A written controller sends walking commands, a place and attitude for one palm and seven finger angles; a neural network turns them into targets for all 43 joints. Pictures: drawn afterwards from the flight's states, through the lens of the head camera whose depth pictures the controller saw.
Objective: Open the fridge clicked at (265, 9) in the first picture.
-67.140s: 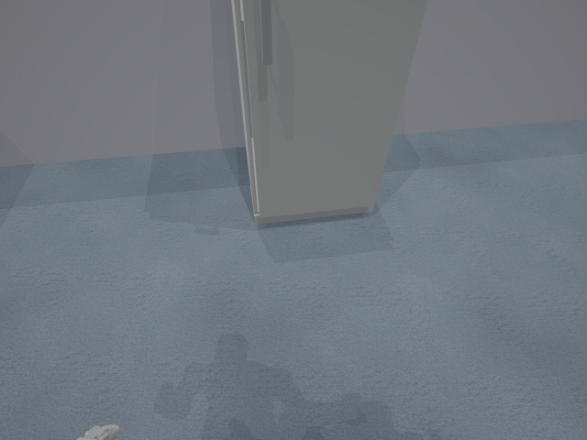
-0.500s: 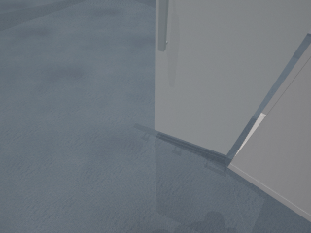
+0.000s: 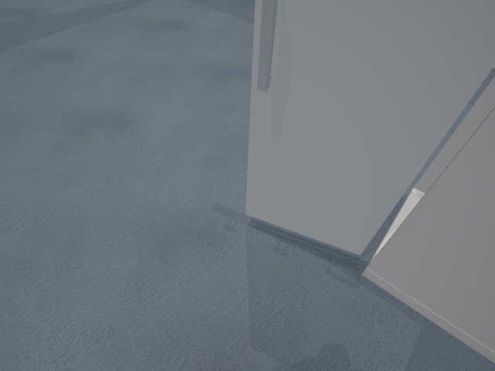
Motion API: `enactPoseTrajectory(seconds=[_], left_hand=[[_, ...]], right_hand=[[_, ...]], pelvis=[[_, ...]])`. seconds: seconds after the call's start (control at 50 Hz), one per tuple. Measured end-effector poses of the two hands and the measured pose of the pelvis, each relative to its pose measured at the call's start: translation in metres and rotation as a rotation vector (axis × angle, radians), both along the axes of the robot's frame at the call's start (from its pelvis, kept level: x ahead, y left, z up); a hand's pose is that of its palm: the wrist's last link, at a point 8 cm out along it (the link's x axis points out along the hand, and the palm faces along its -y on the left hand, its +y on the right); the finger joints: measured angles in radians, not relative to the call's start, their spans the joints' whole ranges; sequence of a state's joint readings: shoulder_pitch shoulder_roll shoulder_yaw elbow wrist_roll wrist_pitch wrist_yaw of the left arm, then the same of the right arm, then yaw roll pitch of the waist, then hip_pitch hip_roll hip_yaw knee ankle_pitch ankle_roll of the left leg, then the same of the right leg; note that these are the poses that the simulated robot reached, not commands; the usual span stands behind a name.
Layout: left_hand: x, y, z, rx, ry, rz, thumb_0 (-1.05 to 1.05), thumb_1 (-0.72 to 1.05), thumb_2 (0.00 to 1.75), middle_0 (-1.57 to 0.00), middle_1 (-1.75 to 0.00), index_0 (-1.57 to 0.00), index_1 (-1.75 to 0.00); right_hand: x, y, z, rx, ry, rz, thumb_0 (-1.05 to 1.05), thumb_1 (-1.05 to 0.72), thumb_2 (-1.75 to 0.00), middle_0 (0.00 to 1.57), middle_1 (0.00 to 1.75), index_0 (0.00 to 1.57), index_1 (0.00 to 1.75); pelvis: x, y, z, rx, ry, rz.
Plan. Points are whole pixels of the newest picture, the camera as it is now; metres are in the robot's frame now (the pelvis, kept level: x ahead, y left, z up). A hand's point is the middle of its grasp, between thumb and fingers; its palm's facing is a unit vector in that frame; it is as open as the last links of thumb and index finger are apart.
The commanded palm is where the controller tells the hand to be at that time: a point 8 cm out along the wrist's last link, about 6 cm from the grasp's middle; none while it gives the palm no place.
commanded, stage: look to check the result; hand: left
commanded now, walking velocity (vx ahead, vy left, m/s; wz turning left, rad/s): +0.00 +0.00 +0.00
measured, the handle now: (270, 30) +0.80 -0.01 +0.17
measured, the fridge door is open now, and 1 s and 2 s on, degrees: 107 107 107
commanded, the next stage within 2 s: stand and wait in 0.48 s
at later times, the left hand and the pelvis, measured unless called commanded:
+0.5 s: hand out of the picture +0.03 +0.19 -0.18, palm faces -0.04 -0.98 -0.21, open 7.4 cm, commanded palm none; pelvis +0.01 +0.00 +0.00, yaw +0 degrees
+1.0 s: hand out of the picture +0.05 +0.21 -0.17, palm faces -0.05 -0.96 -0.27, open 7.4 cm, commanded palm none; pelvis +0.01 +0.00 +0.00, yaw +0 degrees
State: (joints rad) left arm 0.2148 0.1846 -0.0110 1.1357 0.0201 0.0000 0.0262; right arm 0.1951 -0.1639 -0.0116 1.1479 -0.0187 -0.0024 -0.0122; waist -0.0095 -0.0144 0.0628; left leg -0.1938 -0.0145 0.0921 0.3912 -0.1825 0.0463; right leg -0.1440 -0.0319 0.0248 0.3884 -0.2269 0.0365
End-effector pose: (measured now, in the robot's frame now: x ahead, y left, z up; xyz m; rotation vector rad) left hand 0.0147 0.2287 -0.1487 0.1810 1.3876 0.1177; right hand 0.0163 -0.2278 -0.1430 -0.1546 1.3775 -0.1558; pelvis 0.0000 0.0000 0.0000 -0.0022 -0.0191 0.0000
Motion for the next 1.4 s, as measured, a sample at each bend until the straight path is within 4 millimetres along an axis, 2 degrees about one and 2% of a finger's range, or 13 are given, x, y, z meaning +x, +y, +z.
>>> enactPoseTrajectory(seconds=[0.26,0.58,0.84,1.08,1.4], left_hand=[[-0.006,0.007,0.002,0.017,0.029,0.002,0.00,0.91,0.90,-0.20,-0.30,-0.20,-0.29],[0.015,0.007,0.003,0.017,-0.015,-0.020,0.00,0.90,0.90,-0.20,-0.30,-0.20,-0.29],[0.030,0.016,0.008,0.043,-0.044,-0.033,0.00,0.90,0.90,-0.20,-0.30,-0.20,-0.29],[0.043,0.031,0.015,0.083,-0.065,-0.044,0.00,0.90,0.90,-0.20,-0.30,-0.20,-0.29],[0.076,0.048,0.027,0.129,-0.131,-0.077,0.00,0.90,0.90,-0.20,-0.30,-0.20,-0.29]], right_hand=[[-0.005,0.003,-0.002,0.006,0.027,-0.010,0.01,-0.91,-0.90,0.20,0.30,0.20,0.29],[0.000,-0.007,0.001,-0.011,0.014,-0.016,0.01,-0.91,-0.90,0.20,0.30,0.20,0.29],[0.011,-0.020,0.004,-0.034,-0.010,-0.006,0.01,-0.91,-0.90,0.20,0.30,0.20,0.29],[0.028,-0.041,0.010,-0.068,-0.035,0.012,0.01,-0.91,-0.90,0.20,0.30,0.20,0.29],[0.062,-0.075,0.026,-0.136,-0.102,0.045,0.01,-0.91,-0.90,0.20,0.30,0.20,0.30]], pelvis=[[0.003,0.002,0.000,0.001,-0.001,-0.002],[0.006,0.000,0.001,0.001,-0.001,-0.006],[0.008,-0.002,0.002,0.002,-0.002,-0.008],[0.010,-0.006,0.003,0.003,-0.001,-0.006],[0.015,-0.010,0.005,0.003,0.002,-0.003]])
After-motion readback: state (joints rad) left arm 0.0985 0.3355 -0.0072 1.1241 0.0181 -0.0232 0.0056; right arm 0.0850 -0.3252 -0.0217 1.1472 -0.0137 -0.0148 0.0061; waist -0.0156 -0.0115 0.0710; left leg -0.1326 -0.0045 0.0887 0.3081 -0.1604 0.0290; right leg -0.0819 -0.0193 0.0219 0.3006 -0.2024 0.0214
